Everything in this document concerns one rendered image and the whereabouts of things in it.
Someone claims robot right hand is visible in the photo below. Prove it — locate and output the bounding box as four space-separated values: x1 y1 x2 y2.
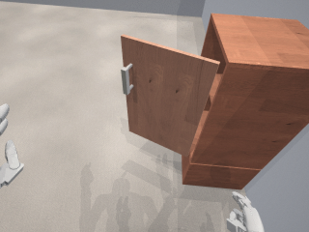
226 191 265 232

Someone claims handle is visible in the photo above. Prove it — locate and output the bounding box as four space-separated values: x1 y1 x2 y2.
121 63 134 95

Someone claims robot left hand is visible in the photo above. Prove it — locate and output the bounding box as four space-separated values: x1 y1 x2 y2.
0 103 24 188

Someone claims cupboard door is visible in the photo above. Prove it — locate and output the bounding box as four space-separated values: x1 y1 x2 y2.
121 34 220 157

